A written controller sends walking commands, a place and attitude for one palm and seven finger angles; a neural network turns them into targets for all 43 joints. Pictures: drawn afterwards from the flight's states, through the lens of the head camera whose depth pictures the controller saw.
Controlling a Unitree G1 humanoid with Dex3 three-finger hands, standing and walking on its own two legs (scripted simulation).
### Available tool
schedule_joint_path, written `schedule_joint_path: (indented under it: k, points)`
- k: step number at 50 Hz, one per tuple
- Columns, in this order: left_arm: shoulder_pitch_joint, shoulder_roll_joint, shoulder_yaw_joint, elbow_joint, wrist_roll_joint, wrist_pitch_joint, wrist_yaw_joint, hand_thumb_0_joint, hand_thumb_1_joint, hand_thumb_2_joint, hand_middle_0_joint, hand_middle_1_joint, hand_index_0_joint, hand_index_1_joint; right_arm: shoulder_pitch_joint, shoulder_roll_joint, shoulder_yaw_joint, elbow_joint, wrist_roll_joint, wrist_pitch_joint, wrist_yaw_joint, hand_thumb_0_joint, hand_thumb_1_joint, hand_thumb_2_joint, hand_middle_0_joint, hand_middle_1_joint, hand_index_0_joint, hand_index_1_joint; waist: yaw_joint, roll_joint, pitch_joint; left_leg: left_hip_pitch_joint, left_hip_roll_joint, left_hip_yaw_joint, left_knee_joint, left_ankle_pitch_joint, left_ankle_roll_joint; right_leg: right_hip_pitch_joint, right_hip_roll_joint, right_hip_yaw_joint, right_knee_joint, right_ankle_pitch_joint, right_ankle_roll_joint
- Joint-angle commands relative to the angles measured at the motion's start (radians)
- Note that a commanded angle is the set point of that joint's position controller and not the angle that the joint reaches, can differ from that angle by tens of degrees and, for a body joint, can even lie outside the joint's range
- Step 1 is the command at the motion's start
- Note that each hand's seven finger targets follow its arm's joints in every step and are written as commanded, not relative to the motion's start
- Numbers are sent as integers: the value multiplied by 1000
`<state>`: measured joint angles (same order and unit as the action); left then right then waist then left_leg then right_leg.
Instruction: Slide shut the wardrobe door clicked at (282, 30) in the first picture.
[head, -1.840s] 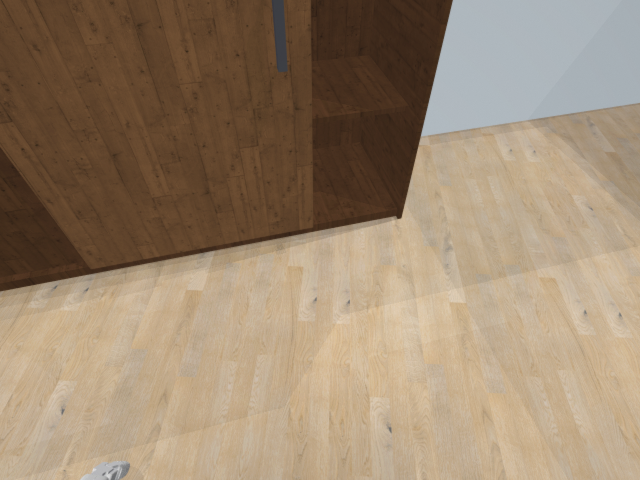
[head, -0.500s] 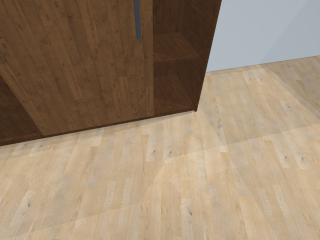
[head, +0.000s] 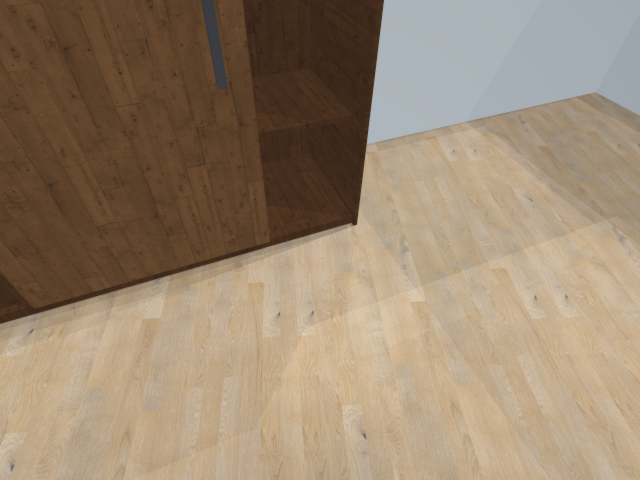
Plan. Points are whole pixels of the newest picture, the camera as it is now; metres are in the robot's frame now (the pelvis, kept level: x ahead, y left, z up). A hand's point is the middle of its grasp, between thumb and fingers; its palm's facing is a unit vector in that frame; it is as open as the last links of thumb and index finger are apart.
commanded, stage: walk to a spot facing it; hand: left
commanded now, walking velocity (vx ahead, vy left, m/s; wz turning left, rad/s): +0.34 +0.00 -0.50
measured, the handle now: (212, 37) +1.05 +0.36 +0.11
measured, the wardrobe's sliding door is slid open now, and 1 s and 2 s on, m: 0.39 0.39 0.39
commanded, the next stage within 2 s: turn to face it in 1.16 s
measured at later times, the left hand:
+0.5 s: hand out of the picture +0.15 +0.20 -0.18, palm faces -0.08 -0.99 -0.15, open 7.4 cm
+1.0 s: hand (281, 275) +0.53 +0.12 -0.16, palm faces -0.48 -0.86 -0.16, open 7.4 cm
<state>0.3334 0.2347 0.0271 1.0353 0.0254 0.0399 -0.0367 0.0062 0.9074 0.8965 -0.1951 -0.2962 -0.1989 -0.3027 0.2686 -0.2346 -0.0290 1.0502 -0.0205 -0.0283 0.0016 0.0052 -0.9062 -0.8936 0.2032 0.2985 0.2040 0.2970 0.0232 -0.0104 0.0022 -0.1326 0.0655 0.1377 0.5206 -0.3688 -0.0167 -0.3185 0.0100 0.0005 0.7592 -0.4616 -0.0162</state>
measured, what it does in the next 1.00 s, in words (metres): walks ahead, turning right: left foot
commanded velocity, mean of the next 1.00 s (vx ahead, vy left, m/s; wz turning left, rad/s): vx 0.24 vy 0.00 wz -0.50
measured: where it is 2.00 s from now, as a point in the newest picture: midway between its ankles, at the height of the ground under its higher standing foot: (342, 427)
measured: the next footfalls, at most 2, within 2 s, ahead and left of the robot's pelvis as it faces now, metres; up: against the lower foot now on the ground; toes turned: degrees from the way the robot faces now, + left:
left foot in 0.50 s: +0.34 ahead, +0.10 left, +0.00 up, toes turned -5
right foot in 1.10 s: +0.43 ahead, -0.15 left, +0.00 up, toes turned -39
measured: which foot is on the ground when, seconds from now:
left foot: down 0.00-0.08, up 0.10-0.48, down 0.50-1.00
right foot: down 0.00-0.52, up 0.54-1.00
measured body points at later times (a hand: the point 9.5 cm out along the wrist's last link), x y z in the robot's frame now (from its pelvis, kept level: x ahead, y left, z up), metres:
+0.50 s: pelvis +0.18 +0.02 +0.00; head +0.20 +0.04 +0.44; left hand +0.15 +0.25 -0.17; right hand +0.27 -0.23 -0.12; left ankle +0.30 +0.11 -0.73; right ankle +0.04 -0.11 -0.73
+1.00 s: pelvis +0.35 +0.02 +0.01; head +0.39 +0.01 +0.45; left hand +0.55 +0.17 -0.15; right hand +0.17 -0.15 -0.14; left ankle +0.30 +0.11 -0.73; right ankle +0.39 -0.14 -0.68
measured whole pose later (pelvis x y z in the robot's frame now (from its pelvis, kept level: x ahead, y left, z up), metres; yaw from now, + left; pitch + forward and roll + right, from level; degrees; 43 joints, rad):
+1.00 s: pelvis +0.35 +0.02 +0.01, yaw -28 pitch +0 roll +0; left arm 0.12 0.19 0.08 0.93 0.03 0.06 -0.04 0.00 0.91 0.90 -0.19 -0.30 -0.19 -0.30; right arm 0.42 -0.14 -0.04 1.07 -0.02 -0.05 -0.02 0.00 -0.92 -0.89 0.20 0.30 0.20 0.30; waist -0.04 -0.03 0.09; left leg -0.03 0.08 0.40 0.42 -0.38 0.02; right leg -0.59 -0.07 -0.11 0.85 -0.17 0.02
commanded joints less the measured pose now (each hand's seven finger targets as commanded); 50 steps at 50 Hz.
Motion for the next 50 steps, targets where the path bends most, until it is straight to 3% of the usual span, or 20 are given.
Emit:
schedule_joint_path:
  k: [1, 2, 3, 4, 5, 6, 8, 10, 14, 20, 22, 23, 24, 25, 26, 28, 31, 33, 42, 50]
  points:
    - [-75, 50, 39, -126, -4, -60, -11, 0, 900, 900, -200, -300, -200, -300, 2, -200, -50, -45, -7, -30, -22, 0, -900, -900, 200, 300, 200, 300, -8, 138, 83, -10, 286, -151, -165, 158, 142, -80, -69, -69, -72, 26, -2]
    - [52, 47, 47, -82, -1, -63, -11, 0, 900, 900, -200, -300, -200, -300, -34, -191, -49, -51, -6, -28, -21, 0, -900, -900, 200, 300, 200, 300, 55, 93, 38, -102, 229, -64, 0, 143, 101, 117, -32, -107, -181, 148, -9]
    - [199, 122, 61, -34, 4, -74, 1, 0, 900, 900, -200, -300, -200, -300, -45, -152, -40, -67, 4, -27, -12, 0, -900, -900, 200, 300, 200, 300, 116, -121, -16, -274, 129, 38, 291, 113, 47, 329, -76, 10, -311, 118, -46]
    - [323, 234, 86, -6, 1, -90, 22, 0, 900, 900, -200, -300, -200, -300, -96, -74, -21, -128, 13, -32, -2, 0, -900, -900, 200, 300, 200, 300, 147, -422, -9, -575, -13, 71, 618, -218, -6, 430, -361, 532, -512, 82, -160]
    - [333, 223, 80, -11, -15, -90, 41, 0, 900, 900, -200, -300, -200, -300, -165, -106, -26, -157, 8, -37, -2, 0, -900, -900, 200, 300, 200, 300, 145, -242, 3, -630, 22, -78, 699, -197, 11, 398, -404, 655, -565, 70, -239]
    - [258, 201, 71, -25, -11, -89, 43, 0, 900, 900, -200, -300, -200, -300, -204, -88, -32, -155, 9, -38, 1, 0, -900, -900, 200, 300, 200, 300, 112, -118, 68, -647, 49, -111, 742, -107, 10, 309, -375, 615, -571, 2, -250]
    - [138, 132, 55, -53, -3, -95, 49, 0, 900, 900, -200, -300, -200, -300, -147, -74, -37, -120, -4, -30, 6, 0, -900, -900, 200, 300, 200, 300, 37, -41, 100, -585, 89, -132, 697, 8, -2, 184, -330, 474, -574, 11, -223]
    - [109, 104, 48, -56, 0, -106, 49, 0, 900, 900, -200, -300, -200, -300, -87, -44, -37, -97, -7, -17, 8, 0, -900, -900, 200, 300, 200, 300, -4, -59, 82, -530, 84, -108, 628, 75, -21, 145, -274, 342, -568, 173, -191]
    - [130, 102, 50, -34, 0, -117, 49, 0, 900, 900, -200, -300, -200, -300, -102, -14, -41, -120, -1, -9, 19, 0, -900, -900, 200, 300, 200, 300, -7, -70, 68, -520, 68, -78, 491, 157, -34, 166, -223, 241, -565, 282, -180]
    - [133, 105, 55, -20, 4, -110, 53, 0, 900, 900, -200, -300, -200, -300, -209, 4, -36, -184, 5, -29, 27, 0, -900, -900, 200, 300, 200, 300, 21, -128, 89, -405, 31, -57, 213, 154, -16, 191, -214, 217, -513, 396, -152]
    - [99, 115, 62, -29, 2, -106, 53, 0, 900, 900, -200, -300, -200, -300, -159, -12, -42, -172, 7, -38, 21, 0, -900, -900, 200, 300, 200, 300, -10, -108, 81, -249, 5, -45, 119, 158, -4, 140, -207, 216, -462, 419, -139]
    - [70, 117, 68, -32, 1, -104, 52, 0, 900, 900, -200, -300, -200, -300, -59, -31, -48, -145, 5, -44, 11, 0, -900, -900, 200, 300, 200, 300, -58, -79, 45, -89, -11, -40, 41, 181, 1, 85, -171, 185, -363, 434, -117]
    - [58, 99, 69, -42, -4, -101, 46, 0, 900, 900, -200, -300, -200, -300, 95, -83, -59, -98, 1, -50, -3, 0, -900, -900, 200, 300, 200, 300, -117, -1, -23, 124, 11, -71, -8, 159, 12, 5, -109, 150, -164, 456, -92]
    - [104, 36, 68, -58, -16, -94, 35, 0, 900, 900, -200, -300, -200, -300, 227, -203, -88, -70, -19, -56, -16, 0, -900, -900, 200, 300, 200, 300, -145, 253, -130, 329, 276, -409, -101, 37, 87, -192, 17, 37, 159, 155, -44]
    - [82, 14, 60, -92, -13, -101, 29, 0, 900, 900, -200, -300, -200, -300, 291, -241, -85, -63, -13, -47, -19, 0, -900, -900, 200, 300, 200, 300, -145, 346, -141, 308, 440, -665, -276, -75, 155, -307, 63, 10, 426, -114, -26]
    - [0, 31, 62, -98, -2, -90, 25, 0, 900, 900, -200, -300, -200, -300, 110, -142, -62, -106, -2, -46, -21, 0, -900, -900, 200, 300, 200, 300, -84, 193, 2, 49, 426, -586, -351, -293, 150, -374, -52, 46, 603, 26, -32]
    - [31, -9, 67, -68, 13, -52, 2, 0, 900, 900, -200, -300, -200, -300, 27, -27, -34, -103, -1, -67, -25, 0, -900, -900, 200, 300, 200, 300, -1, 135, 79, -114, 289, -233, -346, 7, 63, -300, -105, 26, 543, 222, -3]
    - [48, -18, 71, -67, 11, -36, 1, 0, 900, 900, -200, -300, -200, -300, 42, -19, -33, -91, 5, -78, -31, 0, -900, -900, 200, 300, 200, 300, 13, 127, 36, -83, 264, -124, -332, 160, 55, -299, -110, 19, 526, 280, 13]
    - [-138, -27, 63, -145, 10, -7, -6, 0, 900, 900, -200, -300, -200, -300, 149, -51, -34, -50, 7, -67, -36, 0, -900, -900, 200, 300, 200, 300, -22, 112, 80, 100, 269, 76, -261, 637, 115, -430, -116, -68, 289, 358, 56]
    - [-278, -24, 52, -196, 3, -17, 3, 0, 900, 900, -200, -300, -200, -300, 201, -70, -48, -26, -9, -25, -37, 0, -900, -900, 200, 300, 200, 300, -68, 156, 75, 193, 308, 157, -115, 872, 129, -295, -51, -147, 8, 206, 3]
